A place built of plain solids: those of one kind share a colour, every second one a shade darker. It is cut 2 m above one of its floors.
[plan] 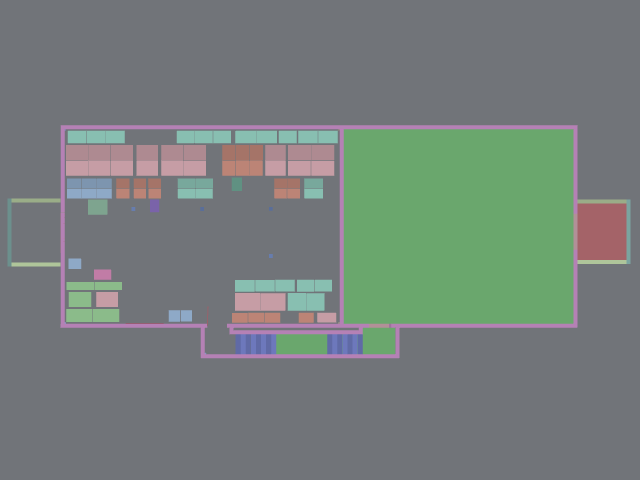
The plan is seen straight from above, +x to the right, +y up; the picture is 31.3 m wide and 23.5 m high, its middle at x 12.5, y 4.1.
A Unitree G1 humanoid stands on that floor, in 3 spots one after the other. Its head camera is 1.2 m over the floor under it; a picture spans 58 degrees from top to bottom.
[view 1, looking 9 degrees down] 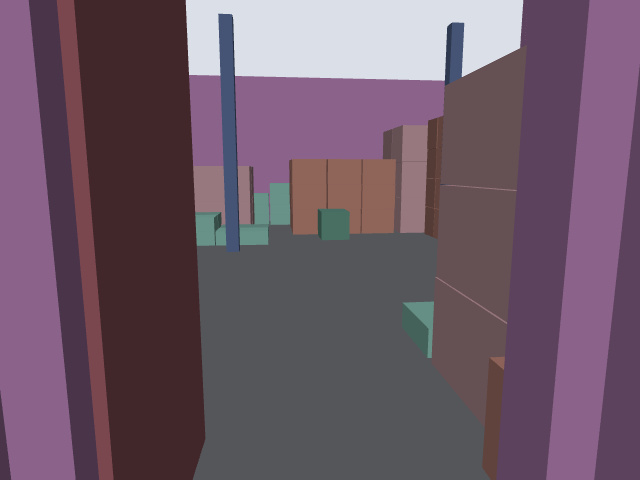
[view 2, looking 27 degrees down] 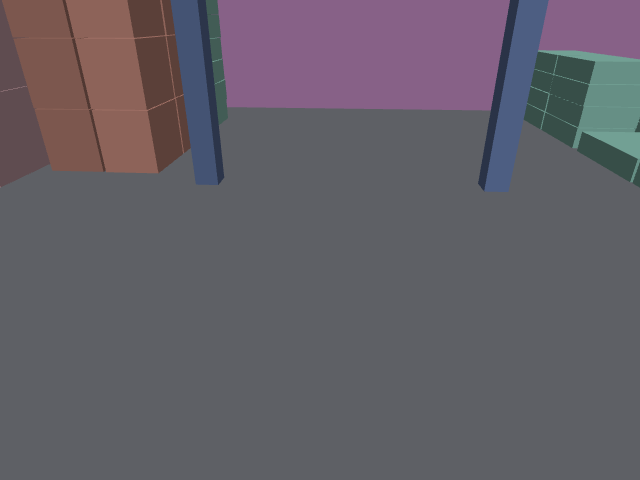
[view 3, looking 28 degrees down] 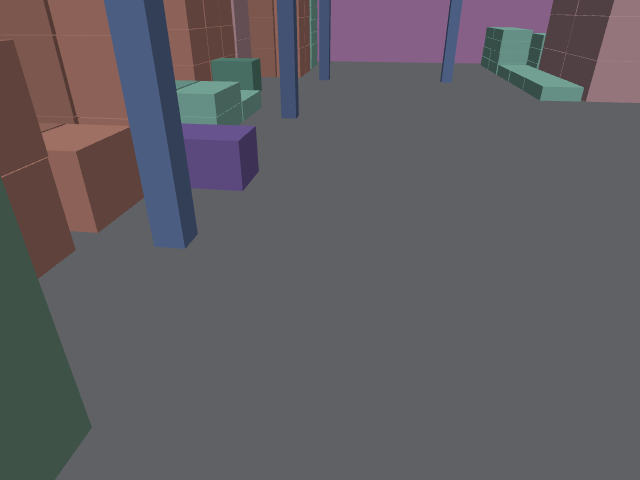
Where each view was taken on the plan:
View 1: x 7.37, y -1.00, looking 84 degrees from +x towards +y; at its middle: ground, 7.67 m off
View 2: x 6.73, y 4.47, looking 4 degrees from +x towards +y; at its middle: ground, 2.64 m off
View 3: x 1.25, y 4.47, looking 8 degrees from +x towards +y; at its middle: ground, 2.56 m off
